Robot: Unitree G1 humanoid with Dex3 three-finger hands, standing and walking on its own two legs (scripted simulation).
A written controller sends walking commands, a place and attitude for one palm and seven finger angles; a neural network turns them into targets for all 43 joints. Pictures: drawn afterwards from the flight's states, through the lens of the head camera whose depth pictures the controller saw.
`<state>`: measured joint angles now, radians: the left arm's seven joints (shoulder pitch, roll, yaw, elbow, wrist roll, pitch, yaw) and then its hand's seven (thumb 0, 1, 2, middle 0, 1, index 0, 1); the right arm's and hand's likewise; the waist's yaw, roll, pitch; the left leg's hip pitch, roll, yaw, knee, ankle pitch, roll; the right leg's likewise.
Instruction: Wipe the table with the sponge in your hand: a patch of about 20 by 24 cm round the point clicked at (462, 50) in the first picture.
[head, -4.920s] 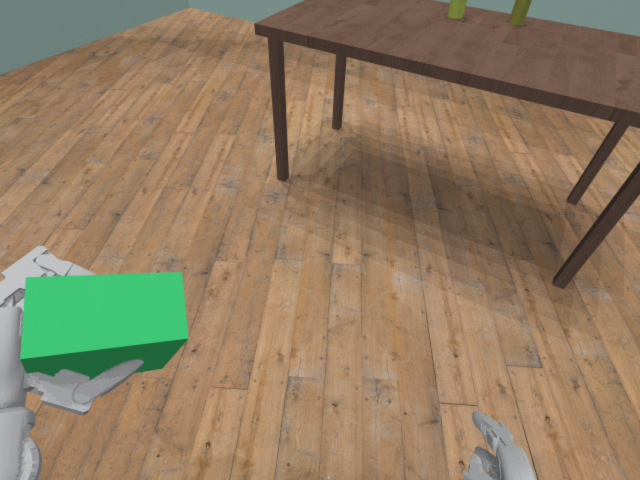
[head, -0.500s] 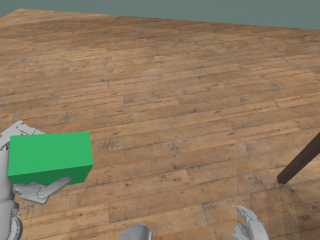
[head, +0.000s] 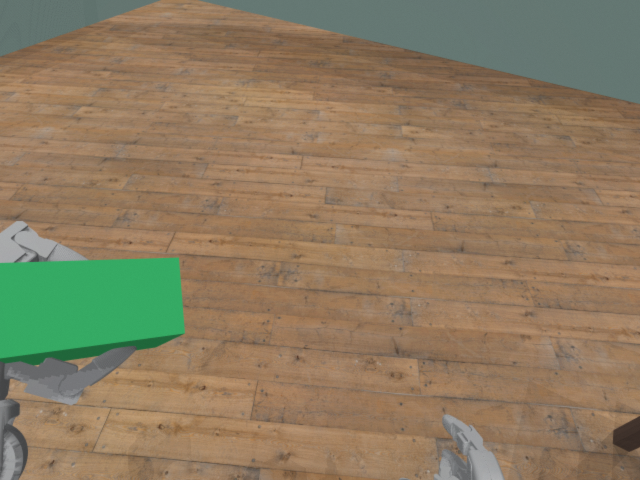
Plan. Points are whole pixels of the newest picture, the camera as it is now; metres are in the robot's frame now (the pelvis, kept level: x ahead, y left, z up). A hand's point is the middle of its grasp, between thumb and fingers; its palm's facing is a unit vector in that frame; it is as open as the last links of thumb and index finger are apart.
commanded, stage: walk to a spot facing it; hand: left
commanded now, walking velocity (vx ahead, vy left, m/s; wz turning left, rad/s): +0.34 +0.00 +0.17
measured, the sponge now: (119, 312) +0.22 +0.21 +0.18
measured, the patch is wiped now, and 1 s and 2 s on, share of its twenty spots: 0.00 0.00 0.00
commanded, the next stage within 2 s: turn to face it in 0.64 s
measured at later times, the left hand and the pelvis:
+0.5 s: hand (68, 283) +0.24 +0.27 +0.18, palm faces +0.56 -0.73 -0.39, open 10.0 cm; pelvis +0.07 +0.00 -0.02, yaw +9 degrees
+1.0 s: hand (157, 223) +0.34 +0.22 +0.16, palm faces +0.52 -0.74 -0.43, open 10.0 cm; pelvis +0.15 -0.04 -0.01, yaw +7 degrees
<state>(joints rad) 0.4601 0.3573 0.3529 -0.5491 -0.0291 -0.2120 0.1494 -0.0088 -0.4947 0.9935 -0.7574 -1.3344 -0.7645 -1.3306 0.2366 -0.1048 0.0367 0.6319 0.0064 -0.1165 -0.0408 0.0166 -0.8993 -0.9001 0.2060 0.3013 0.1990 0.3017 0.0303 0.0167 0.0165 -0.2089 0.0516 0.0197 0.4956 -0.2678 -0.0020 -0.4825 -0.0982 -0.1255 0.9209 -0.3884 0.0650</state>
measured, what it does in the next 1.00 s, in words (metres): walks ahead: right foot, then left foot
